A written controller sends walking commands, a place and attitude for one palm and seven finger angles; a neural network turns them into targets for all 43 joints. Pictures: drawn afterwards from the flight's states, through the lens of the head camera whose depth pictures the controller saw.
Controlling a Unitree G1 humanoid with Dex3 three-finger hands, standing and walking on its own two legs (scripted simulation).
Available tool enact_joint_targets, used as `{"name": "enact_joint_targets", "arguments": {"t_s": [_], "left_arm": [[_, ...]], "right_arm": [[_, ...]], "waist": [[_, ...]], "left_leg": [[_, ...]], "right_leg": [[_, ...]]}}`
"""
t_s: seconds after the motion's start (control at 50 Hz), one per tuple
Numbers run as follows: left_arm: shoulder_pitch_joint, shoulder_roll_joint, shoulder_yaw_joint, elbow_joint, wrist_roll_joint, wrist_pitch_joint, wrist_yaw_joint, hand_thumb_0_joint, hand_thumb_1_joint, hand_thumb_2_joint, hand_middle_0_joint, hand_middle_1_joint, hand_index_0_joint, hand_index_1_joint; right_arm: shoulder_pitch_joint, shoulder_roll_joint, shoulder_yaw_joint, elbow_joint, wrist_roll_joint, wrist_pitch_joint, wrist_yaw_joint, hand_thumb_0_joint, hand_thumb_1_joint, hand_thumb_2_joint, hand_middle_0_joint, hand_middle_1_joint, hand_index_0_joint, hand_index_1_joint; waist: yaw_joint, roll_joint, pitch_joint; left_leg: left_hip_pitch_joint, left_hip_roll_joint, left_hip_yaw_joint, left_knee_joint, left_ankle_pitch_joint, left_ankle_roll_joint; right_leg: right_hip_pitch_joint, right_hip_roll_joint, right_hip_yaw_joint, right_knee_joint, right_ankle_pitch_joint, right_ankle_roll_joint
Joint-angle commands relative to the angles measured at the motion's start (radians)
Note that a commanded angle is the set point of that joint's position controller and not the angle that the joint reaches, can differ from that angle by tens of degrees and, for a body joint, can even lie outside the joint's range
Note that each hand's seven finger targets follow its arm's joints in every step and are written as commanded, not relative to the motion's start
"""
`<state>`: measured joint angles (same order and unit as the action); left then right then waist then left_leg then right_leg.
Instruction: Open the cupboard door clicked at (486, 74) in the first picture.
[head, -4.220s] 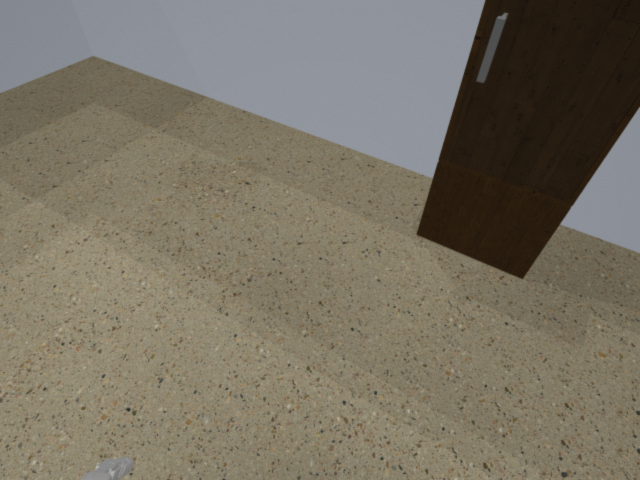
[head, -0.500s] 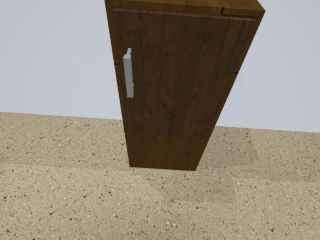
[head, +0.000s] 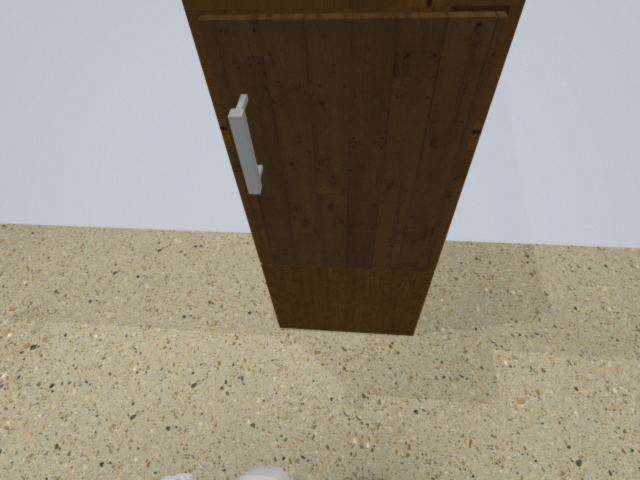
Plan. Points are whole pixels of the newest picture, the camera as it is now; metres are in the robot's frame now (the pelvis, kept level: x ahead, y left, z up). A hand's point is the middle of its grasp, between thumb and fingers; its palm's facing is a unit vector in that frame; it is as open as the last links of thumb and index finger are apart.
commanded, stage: come to a stop and stand still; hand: left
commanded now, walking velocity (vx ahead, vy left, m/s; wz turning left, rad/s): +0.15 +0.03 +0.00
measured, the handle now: (249, 146) +0.60 +0.17 +0.06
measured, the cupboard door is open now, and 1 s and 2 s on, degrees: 0 0 0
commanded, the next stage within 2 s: look again from close up in 1.00 s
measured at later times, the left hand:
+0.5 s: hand out of the picture -0.02 +0.22 -0.17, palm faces -0.01 -0.98 -0.18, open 7.3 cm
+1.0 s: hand out of the picture -0.01 +0.16 -0.17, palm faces +0.06 -0.98 -0.20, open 7.2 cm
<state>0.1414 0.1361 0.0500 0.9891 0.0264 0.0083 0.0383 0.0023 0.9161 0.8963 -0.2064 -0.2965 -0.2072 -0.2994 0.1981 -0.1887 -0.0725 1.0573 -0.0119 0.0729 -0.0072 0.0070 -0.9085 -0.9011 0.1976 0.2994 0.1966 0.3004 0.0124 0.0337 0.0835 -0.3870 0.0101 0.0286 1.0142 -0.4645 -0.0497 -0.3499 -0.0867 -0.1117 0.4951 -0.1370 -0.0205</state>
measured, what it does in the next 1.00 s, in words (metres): steps on the spot: left foot, then right foot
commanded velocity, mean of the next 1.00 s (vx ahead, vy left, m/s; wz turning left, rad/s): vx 0.04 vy -0.05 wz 0.00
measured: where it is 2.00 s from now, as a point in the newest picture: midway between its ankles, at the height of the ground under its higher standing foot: outside the picture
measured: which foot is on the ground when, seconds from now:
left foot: up 0.00-0.12, down 0.14-1.00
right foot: down 0.00-0.14, up 0.16-0.54, down 0.56-1.00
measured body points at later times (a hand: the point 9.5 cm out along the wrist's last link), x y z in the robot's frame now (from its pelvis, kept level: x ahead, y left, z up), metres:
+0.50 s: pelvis -0.02 +0.03 +0.01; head +0.01 +0.04 +0.46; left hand -0.02 +0.27 -0.15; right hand -0.07 -0.18 -0.14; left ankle -0.05 +0.15 -0.74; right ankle -0.04 -0.09 -0.71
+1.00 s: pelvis -0.01 -0.01 +0.01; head +0.01 -0.01 +0.46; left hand -0.01 +0.22 -0.15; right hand -0.01 -0.23 -0.16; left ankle -0.03 +0.14 -0.74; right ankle -0.03 -0.09 -0.74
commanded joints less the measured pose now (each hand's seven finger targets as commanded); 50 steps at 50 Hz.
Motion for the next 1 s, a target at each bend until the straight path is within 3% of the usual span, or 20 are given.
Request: {"name": "enact_joint_targets", "arguments": {"t_s": [0.0, 0.04, 0.08, 0.1, 0.12, 0.14, 0.16, 0.2, 0.26, 0.3, 0.42, 0.5, 0.54, 0.56, 0.58, 0.6, 0.66, 0.72, 0.8, 0.98], "left_arm": [[0.084, 0.227, 0.054, -0.034, 0.016, 0.004, 0.011, 0.0, 0.9, 0.9, -0.2, -0.3, -0.2, -0.3], [0.06, 0.233, 0.053, -0.039, 0.016, 0.009, 0.007, 0.0, 0.9, 0.9, -0.2, -0.3, -0.2, -0.3], [0.034, 0.207, 0.042, -0.033, 0.005, 0.019, 0.001, 0.0, 0.9, 0.9, -0.2, -0.3, -0.2, -0.3], [0.042, 0.16, 0.027, -0.037, -0.007, 0.023, -0.004, 0.0, 0.9, 0.9, -0.2, -0.3, -0.2, -0.3], [0.048, 0.092, 0.015, -0.047, -0.018, 0.026, -0.011, 0.0, 0.9, 0.9, -0.2, -0.3, -0.2, -0.3], [0.011, 0.098, 0.016, -0.054, -0.012, 0.03, -0.014, 0.0, 0.9, 0.9, -0.2, -0.3, -0.2, -0.3], [0.025, 0.117, 0.025, -0.045, -0.001, 0.029, -0.025, 0.0, 0.9, 0.9, -0.2, -0.3, -0.2, -0.3], [0.111, 0.113, 0.029, 0.009, 0.01, 0.03, -0.038, 0.0, 0.9, 0.9, -0.2, -0.3, -0.2, -0.3], [0.143, 0.109, 0.021, 0.041, 0.006, 0.01, -0.047, 0.0, 0.9, 0.9, -0.2, -0.3, -0.2, -0.3], [0.119, 0.11, 0.016, 0.029, 0.004, 0.005, -0.047, 0.0, 0.9, 0.9, -0.2, -0.3, -0.2, -0.3], [0.077, 0.075, -0.002, 0.02, -0.011, 0.01, -0.041, 0.0, 0.9, 0.9, -0.2, -0.3, -0.2, -0.3], [0.184, 0.068, -0.001, 0.077, -0.016, -0.004, -0.031, 0.0, 0.9, 0.9, -0.2, -0.3, -0.2, -0.3], [0.228, 0.13, 0.002, 0.107, -0.012, -0.021, -0.014, 0.0, 0.9, 0.9, -0.2, -0.3, -0.2, -0.3], [0.218, 0.162, 0.001, 0.112, -0.016, -0.027, -0.008, 0.0, 0.9, 0.9, -0.2, -0.3, -0.2, -0.3], [0.213, 0.153, -0.003, 0.111, -0.015, -0.026, -0.006, 0.0, 0.9, 0.9, -0.2, -0.3, -0.2, -0.3], [0.207, 0.145, 0.0, 0.118, -0.016, -0.034, -0.003, 0.0, 0.9, 0.9, -0.2, -0.3, -0.2, -0.3], [0.162, 0.102, -0.017, 0.12, -0.021, -0.031, 0.004, 0.0, 0.9, 0.9, -0.2, -0.3, -0.2, -0.3], [0.135, 0.087, -0.023, 0.113, -0.031, -0.025, 0.001, 0.0, 0.9, 0.9, -0.2, -0.3, -0.2, -0.3], [0.148, 0.098, -0.022, 0.121, -0.023, -0.014, -0.001, 0.0, 0.9, 0.9, -0.2, -0.3, -0.2, -0.3], [0.189, 0.104, -0.027, 0.131, -0.022, -0.03, 0.003, 0.0, 0.9, 0.9, -0.2, -0.3, -0.2, -0.3]], "right_arm": [[0.073, -0.034, -0.001, -0.061, -0.003, -0.028, 0.008, 0.0, -0.9, -0.9, 0.2, 0.3, 0.2, 0.3], [0.132, -0.027, 0.004, -0.048, 0.0, -0.04, 0.009, 0.0, -0.9, -0.9, 0.2, 0.3, 0.2, 0.3], [0.242, -0.02, 0.013, -0.008, -0.002, -0.051, 0.003, 0.0, -0.9, -0.9, 0.2, 0.3, 0.2, 0.3], [0.256, -0.064, 0.009, -0.006, -0.009, -0.061, -0.002, 0.0, -0.9, -0.9, 0.2, 0.3, 0.2, 0.3], [0.208, -0.134, -0.003, -0.032, -0.022, -0.069, -0.007, 0.0, -0.9, -0.9, 0.2, 0.3, 0.2, 0.3], [0.106, -0.169, -0.003, -0.074, -0.025, -0.063, -0.015, 0.0, -0.9, -0.9, 0.2, 0.3, 0.2, 0.3], [0.032, -0.156, 0.006, -0.094, -0.027, -0.067, -0.015, 0.0, -0.9, -0.9, 0.2, 0.3, 0.2, 0.3], [0.007, -0.127, 0.016, -0.086, -0.021, -0.081, -0.026, 0.0, -0.9, -0.9, 0.2, 0.3, 0.2, 0.3], [0.093, -0.108, 0.018, -0.059, -0.011, -0.098, -0.035, 0.0, -0.9, -0.9, 0.2, 0.3, 0.2, 0.3], [0.169, -0.107, 0.014, -0.032, -0.014, -0.102, -0.041, 0.0, -0.9, -0.9, 0.2, 0.3, 0.2, 0.3], [0.229, -0.118, 0.009, 0.022, -0.02, -0.094, -0.055, 0.0, -0.9, -0.9, 0.2, 0.3, 0.2, 0.3], [0.189, -0.1, 0.01, 0.039, -0.006, -0.09, -0.049, 0.0, -0.9, -0.9, 0.2, 0.3, 0.2, 0.3], [0.2, -0.023, 0.029, 0.042, 0.008, -0.095, -0.04, 0.0, -0.9, -0.9, 0.2, 0.3, 0.2, 0.3], [0.186, 0.017, 0.043, 0.036, 0.008, -0.089, -0.034, 0.0, -0.9, -0.9, 0.2, 0.3, 0.2, 0.3], [0.173, 0.023, 0.045, 0.036, 0.002, -0.084, -0.035, 0.0, -0.9, -0.9, 0.2, 0.3, 0.2, 0.3], [0.169, 0.021, 0.045, 0.046, -0.004, -0.076, -0.037, 0.0, -0.9, -0.9, 0.2, 0.3, 0.2, 0.3], [0.191, 0.018, 0.047, 0.077, 0.0, -0.072, -0.039, 0.0, -0.9, -0.9, 0.2, 0.3, 0.2, 0.3], [0.207, 0.007, 0.053, 0.11, -0.002, -0.076, -0.039, 0.0, -0.9, -0.9, 0.2, 0.3, 0.2, 0.3], [0.159, 0.005, 0.057, 0.105, -0.003, -0.07, -0.037, 0.0, -0.9, -0.9, 0.2, 0.3, 0.2, 0.3], [0.136, -0.026, 0.054, 0.088, 0.001, -0.08, -0.04, 0.0, -0.9, -0.9, 0.2, 0.3, 0.2, 0.3]], "waist": [[0.03, -0.24, -0.142], [0.003, -0.257, -0.144], [-0.051, -0.192, -0.142], [-0.056, -0.014, -0.119], [-0.052, 0.259, -0.035], [-0.04, 0.266, 0.08], [-0.008, 0.207, 0.079], [0.021, 0.122, 0.071], [-0.005, 0.047, 0.039], [-0.04, 0.083, -0.002], [-0.066, 0.127, -0.068], [-0.009, 0.094, -0.097], [-0.007, -0.105, -0.135], [-0.01, -0.192, -0.104], [-0.007, -0.174, -0.082], [-0.005, -0.265, -0.09], [-0.027, -0.178, -0.066], [-0.03, -0.068, -0.032], [-0.017, 0.006, 0.072], [-0.02, -0.054, -0.075]], "left_leg": [[0.028, 0.023, 0.004, -0.2, -0.01, 0.014], [0.14, 0.009, 0.037, -0.358, 0.021, 0.027], [0.347, -0.01, 0.064, -0.593, 0.141, 0.037], [0.339, 0.073, -0.062, -0.717, 0.044, 0.056], [0.189, 0.268, -0.339, -0.897, -0.229, 0.112], [-0.025, 0.354, -0.423, -0.997, -0.34, 0.167], [-0.112, 0.356, -0.41, -1.015, -0.357, 0.189], [-0.016, 0.269, -0.269, -0.949, -0.161, 0.154], [0.208, 0.224, -0.17, -0.885, 0.065, 0.151], [0.331, 0.241, -0.178, -0.847, 0.23, 0.164], [0.388, 0.286, -0.166, -0.714, 0.707, 0.209], [0.243, 0.211, -0.114, -0.624, 0.606, 0.138], [0.075, 0.109, -0.014, -0.534, 0.31, 0.057], [0.043, 0.06, 0.029, -0.518, 0.114, 0.034], [0.062, 0.062, 0.026, -0.483, 0.064, 0.032], [0.071, 0.07, 0.02, -0.451, 0.044, 0.03], [0.119, 0.086, 0.009, -0.497, 0.15, 0.03], [0.221, 0.113, -0.017, -0.621, 0.406, 0.039], [0.19, 0.113, -0.006, -0.645, 0.355, 0.04], [0.278, 0.119, 0.002, -0.639, 0.438, 0.04]], "right_leg": [[0.152, -0.239, 0.27, -0.242, -0.098, -0.137], [0.078, -0.208, 0.257, -0.259, -0.232, -0.11], [-0.065, -0.13, 0.192, -0.202, -0.376, -0.029], [-0.129, -0.055, 0.134, -0.071, -0.408, 0.014], [-0.19, 0.044, 0.038, 0.132, -0.352, 0.057], [-0.164, 0.043, 0.095, 0.249, -0.296, 0.047], [-0.095, 0.022, 0.135, 0.349, -0.238, 0.038], [-0.14, 0.059, 0.141, 0.492, -0.179, 0.045], [-0.234, 0.056, 0.121, 0.486, -0.13, 0.058], [-0.251, 0.048, 0.112, 0.431, -0.156, 0.066], [-0.087, 0.047, 0.085, 0.192, -0.292, 0.054], [0.182, 0.059, 0.053, -0.113, -0.01, 0.042], [0.378, -0.108, 0.223, -0.16, 0.205, -0.004], [0.342, -0.192, 0.263, -0.176, 0.275, -0.053], [0.301, -0.201, 0.257, -0.174, 0.316, -0.09], [0.293, -0.17, 0.255, -0.176, 0.384, -0.099], [0.272, -0.131, 0.186, -0.137, 0.431, -0.098], [0.183, -0.05, 0.131, -0.135, 0.208, -0.041], [0.129, -0.027, 0.148, -0.202, 0.017, -0.015], [0.228, -0.038, 0.134, -0.17, 0.25, -0.007]]}}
